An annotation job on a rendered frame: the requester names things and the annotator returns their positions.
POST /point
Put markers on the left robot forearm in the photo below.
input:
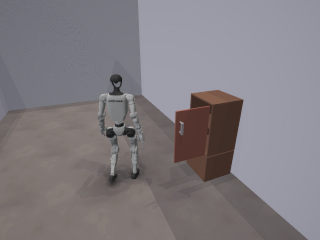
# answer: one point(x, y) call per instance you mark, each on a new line
point(101, 121)

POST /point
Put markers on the left robot upper arm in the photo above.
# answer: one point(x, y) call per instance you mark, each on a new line
point(102, 105)

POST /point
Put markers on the right robot thigh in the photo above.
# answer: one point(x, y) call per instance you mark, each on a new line
point(132, 134)

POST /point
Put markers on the right robot hand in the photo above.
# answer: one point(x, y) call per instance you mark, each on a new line
point(141, 138)

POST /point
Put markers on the left robot foot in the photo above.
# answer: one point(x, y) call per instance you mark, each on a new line
point(112, 178)

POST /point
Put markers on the left robot hand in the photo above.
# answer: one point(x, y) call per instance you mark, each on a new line
point(102, 130)

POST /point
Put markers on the right robot forearm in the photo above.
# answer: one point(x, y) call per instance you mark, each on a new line
point(137, 124)

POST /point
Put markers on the cupboard door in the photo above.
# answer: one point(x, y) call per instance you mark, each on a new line
point(192, 143)

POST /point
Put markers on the right robot upper arm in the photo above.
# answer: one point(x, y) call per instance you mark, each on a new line
point(132, 105)

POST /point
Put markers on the handle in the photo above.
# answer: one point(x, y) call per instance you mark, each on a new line
point(181, 128)

